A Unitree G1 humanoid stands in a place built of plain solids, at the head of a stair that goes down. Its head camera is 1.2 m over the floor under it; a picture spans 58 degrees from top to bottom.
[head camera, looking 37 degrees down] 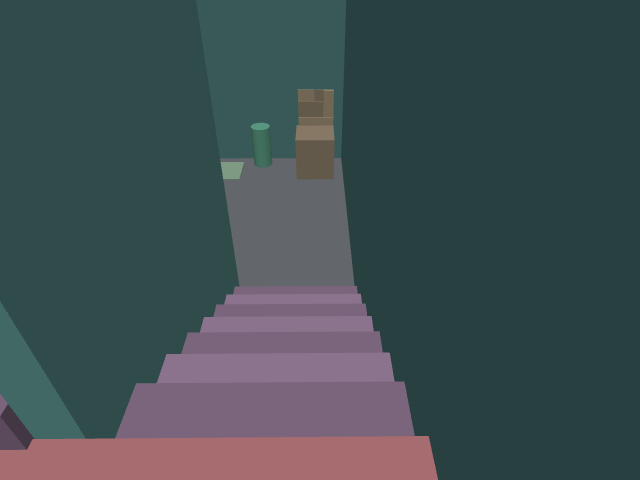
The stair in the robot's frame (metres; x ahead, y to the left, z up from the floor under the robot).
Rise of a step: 0.17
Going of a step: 0.27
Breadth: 0.98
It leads straight ahead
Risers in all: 8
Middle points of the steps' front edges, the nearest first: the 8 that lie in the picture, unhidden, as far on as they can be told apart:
0.65 0.18 0.00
0.95 0.18 -0.17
1.22 0.18 -0.34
1.49 0.19 -0.51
1.75 0.19 -0.68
2.02 0.19 -0.85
2.29 0.19 -1.02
2.56 0.19 -1.19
